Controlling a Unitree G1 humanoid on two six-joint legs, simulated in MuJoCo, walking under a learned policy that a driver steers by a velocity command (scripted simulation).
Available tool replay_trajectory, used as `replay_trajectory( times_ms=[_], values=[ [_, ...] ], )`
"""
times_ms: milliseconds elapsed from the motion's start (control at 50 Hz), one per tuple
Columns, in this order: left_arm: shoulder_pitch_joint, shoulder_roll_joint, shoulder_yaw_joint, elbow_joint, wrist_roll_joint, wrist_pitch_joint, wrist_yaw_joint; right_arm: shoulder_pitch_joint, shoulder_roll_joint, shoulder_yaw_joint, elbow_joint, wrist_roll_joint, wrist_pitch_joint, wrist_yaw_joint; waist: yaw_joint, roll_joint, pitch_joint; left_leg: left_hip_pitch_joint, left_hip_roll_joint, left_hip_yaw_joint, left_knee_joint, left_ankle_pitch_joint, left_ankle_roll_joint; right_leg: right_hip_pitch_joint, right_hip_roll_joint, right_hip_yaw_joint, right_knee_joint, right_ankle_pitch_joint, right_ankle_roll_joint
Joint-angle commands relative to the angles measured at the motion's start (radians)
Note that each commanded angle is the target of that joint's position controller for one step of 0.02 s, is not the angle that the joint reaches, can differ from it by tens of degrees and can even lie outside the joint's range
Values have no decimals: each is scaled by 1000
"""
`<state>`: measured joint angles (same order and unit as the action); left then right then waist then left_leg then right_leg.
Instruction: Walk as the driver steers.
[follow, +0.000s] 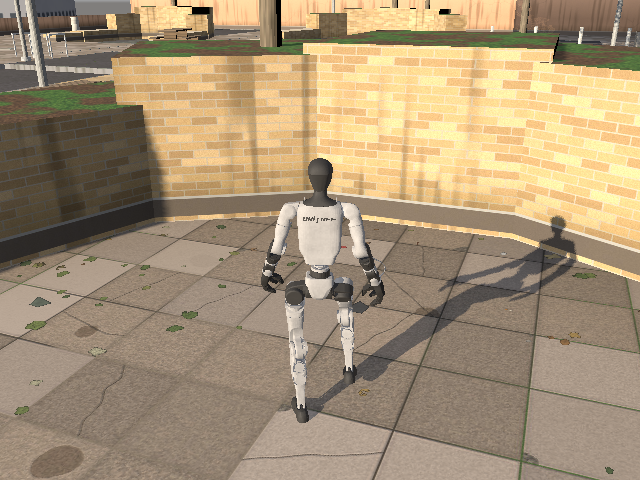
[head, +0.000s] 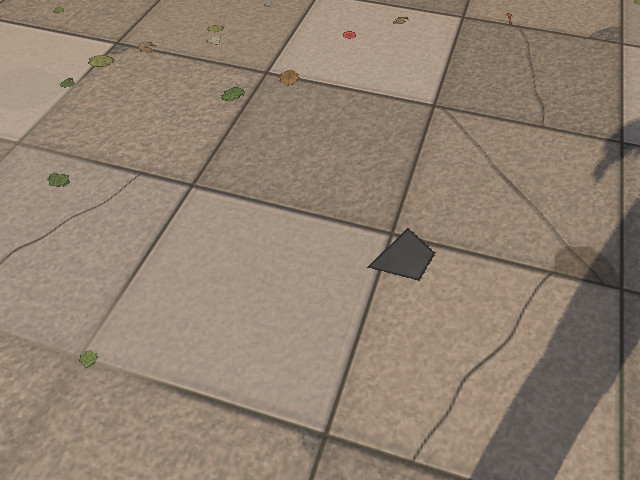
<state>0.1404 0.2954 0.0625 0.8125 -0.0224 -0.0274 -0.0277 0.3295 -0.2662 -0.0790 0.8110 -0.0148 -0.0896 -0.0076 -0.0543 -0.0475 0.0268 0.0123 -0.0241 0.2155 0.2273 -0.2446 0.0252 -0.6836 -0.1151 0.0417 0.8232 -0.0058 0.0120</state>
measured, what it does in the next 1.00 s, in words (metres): walks ahead, turning right: right foot, then left foot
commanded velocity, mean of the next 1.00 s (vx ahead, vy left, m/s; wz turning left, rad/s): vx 0.50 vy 0.00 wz -0.57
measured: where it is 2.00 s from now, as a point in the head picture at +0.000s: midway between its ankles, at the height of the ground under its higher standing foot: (515, 267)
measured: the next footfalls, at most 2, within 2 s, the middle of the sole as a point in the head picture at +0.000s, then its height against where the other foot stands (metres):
right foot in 0.18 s outside the picture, level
left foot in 0.66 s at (324, 433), level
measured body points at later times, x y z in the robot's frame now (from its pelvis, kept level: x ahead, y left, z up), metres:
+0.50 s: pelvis +0.28 -0.07 +0.00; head +0.31 -0.09 +0.45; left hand +0.42 +0.19 -0.10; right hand +0.42 -0.37 -0.08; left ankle +0.51 +0.07 -0.68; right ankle +0.23 -0.13 -0.74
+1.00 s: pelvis +0.55 -0.12 +0.00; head +0.58 -0.14 +0.45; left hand +0.87 -0.03 -0.08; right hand +0.41 -0.38 -0.12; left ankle +0.56 +0.00 -0.74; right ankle +0.58 -0.34 -0.68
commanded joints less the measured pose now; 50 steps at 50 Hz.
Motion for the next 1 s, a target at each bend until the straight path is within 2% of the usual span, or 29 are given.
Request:
replay_trajectory(
  times_ms=[20, 80, 120, 140, 160, 180, 200, 220, 240, 260, 280, 300, 320, 380, 480, 520, 580, 620, 640, 660, 680, 700, 720, 740, 760, 800, 840, 900, 1000],
  values=[
    [-96, 22, -7, -90, 4, -10, -21, -43, -166, -41, -53, 13, -7, -11, 0, 75, 78, -43, 301, -54, -109, 304, 138, 4, -6, -30, -111, 48, -23],
    [-140, 39, -3, -129, 3, -8, -37, -23, -187, -51, -30, 31, 16, -12, -1, 86, 81, 65, 326, -22, -36, 430, 117, -7, 17, -73, -168, -50, -64],
    [-98, 68, 13, -139, 1, -4, -40, -38, -217, -58, -32, 38, 32, -17, 40, 118, 23, 101, 324, 4, 94, 765, 95, 101, 81, -135, -169, -151, -103],
    [-14, 97, 31, -126, -3, 0, -38, -50, -228, -60, -35, 43, 42, -19, 90, 131, -30, 96, 313, 17, 226, 911, 80, 213, 125, -164, -169, -195, -128],
    [132, 144, 60, -91, -6, 2, -29, -69, -226, -56, -40, 49, 49, -19, 176, 116, -108, 27, 276, 43, 430, 924, 48, 425, 174, -175, -232, -153, -164],
    [289, 229, 98, -53, -8, 13, -8, -53, -195, -42, -52, 32, 41, -23, 237, 30, -194, -198, 232, 42, 725, 649, -4, 723, 115, -21, -265, -128, -214],
    [253, 337, 111, -63, -13, 7, 1, 35, -37, 4, -104, -8, 16, -12, 101, -237, -249, -650, 14, -50, 1079, -303, -77, 1009, -139, 562, -371, -289, -400],
    [274, 268, 87, -101, -1, -13, -8, -52, -103, 3, -115, 28, -26, 0, 168, -105, -387, -758, -13, -301, 1186, -371, -58, 1078, -216, 820, -528, -419, -445],
    [244, 206, 71, -93, 6, -29, -12, -148, -151, -9, -143, 66, -47, 9, 181, -53, -251, -845, 37, -314, 1167, -276, -30, 1003, -199, 687, -556, -365, -391],
    [189, 174, 62, -98, -1, -38, -11, -164, -144, -5, -142, 55, -59, 4, 141, 11, -160, -820, 84, -310, 1082, -186, -12, 862, -154, 558, -547, -277, -354],
    [118, 136, 51, -111, 0, -40, -7, -162, -149, -11, -128, 26, -61, -5, 97, 39, -105, -753, 117, -310, 991, -130, -15, 723, -114, 457, -547, -163, -325],
    [78, 108, 40, -131, 13, -42, -2, -143, -159, -19, -121, 13, -52, -5, 63, 24, -91, -676, 138, -318, 941, -91, -19, 633, -84, 393, -564, -68, -314],
    [66, 106, 38, -142, 18, -42, 3, -133, -157, -21, -120, 8, -39, -4, 46, 14, -85, -635, 140, -315, 904, -72, -29, 582, -71, 367, -583, -13, -315],
    [97, 143, 47, -136, 10, -45, 22, -167, -112, -10, -136, -2, -13, -5, 44, 24, -53, -618, 124, -278, 751, 11, -76, 484, -35, 269, -604, 115, -312],
    [169, 159, 54, -119, 0, -29, 43, -351, -71, 13, -182, 10, -18, 12, 118, -28, -18, -526, 46, -256, 379, 325, -99, 417, 40, 205, -588, -21, -234],
    [205, 160, 55, -106, -4, -23, 44, -394, -86, 11, -197, 21, -25, 21, 136, -37, -13, -503, 31, -271, 319, 347, -93, 444, 19, 251, -563, -72, -226],
    [223, 149, 55, -101, -5, -13, 50, -393, -124, -2, -201, 25, -39, 33, 122, -54, -18, -491, 26, -302, 254, 265, -64, 544, -18, 343, -474, -94, -210],
    [201, 146, 56, -108, -1, -8, 51, -314, -146, -15, -182, 26, -49, 32, 73, -85, -36, -395, 22, -288, 224, 196, -28, 561, -20, 377, -401, -40, -189],
    [190, 118, 46, -117, 3, -8, 49, -216, -171, -29, -157, 18, -54, 26, 22, -77, -92, -243, 34, -283, 197, 202, 3, 536, 27, 351, -299, 17, -160],
    [188, 62, 24, -137, 15, -11, 44, -74, -219, -43, -144, -1, -57, 17, -41, 4, -228, 9, 180, -416, 224, 143, 66, 430, 85, 280, -45, -73, -124],
    [332, -11, 3, -163, -5, -21, 44, 26, -304, -62, -115, -14, -45, 17, 12, 311, -358, 351, 417, -867, 155, -27, 234, 75, 239, 144, 296, -537, -48],
    [346, 85, 12, -149, -24, -24, 46, 29, -233, -50, -107, 15, -38, 24, 0, 320, -336, 350, 462, -1046, 87, -290, 253, -85, 160, 149, 454, -581, -34],
    [238, 157, 32, -152, -20, -19, 47, -22, -155, -29, -124, 19, -32, 20, -31, 205, -196, 230, 408, -884, 65, -308, 202, -121, 118, 144, 495, -485, -27],
    [168, 160, 35, -167, -7, -14, 48, -74, -131, -18, -127, 10, -23, 17, -22, 139, -114, 105, 361, -731, 57, -181, 165, -97, 83, 106, 479, -410, -21],
    [129, 147, 38, -181, 4, -14, 45, -105, -110, -10, -119, 5, -18, 16, -6, 125, -54, 4, 320, -628, 36, -58, 153, -74, 57, 102, 433, -360, -18],
    [137, 107, 37, -190, -6, -5, 33, -123, -93, -3, -105, 0, -21, 13, 27, 164, -26, -93, 272, -489, -11, 61, 137, -3, 19, 86, 369, -314, -20],
    [127, 67, 28, -205, -8, 6, 28, -116, -107, -9, -87, 11, -28, 13, 34, 157, -15, -119, 275, -412, -49, 131, 156, -9, 5, 65, 316, -298, -13],
    [76, 52, 19, -234, -1, 9, 23, -107, -150, -22, -65, 10, -29, 10, 30, 125, -6, -99, 292, -321, -78, 238, 176, -51, -8, 57, 199, -197, 3],
    [-59, 30, 6, -265, -1, -6, -7, -82, -184, -26, -35, 18, -12, 4, -17, 103, 25, -68, 260, -144, -75, 319, 134, 14, 15, -20, -69, 28, -14]
  ],
)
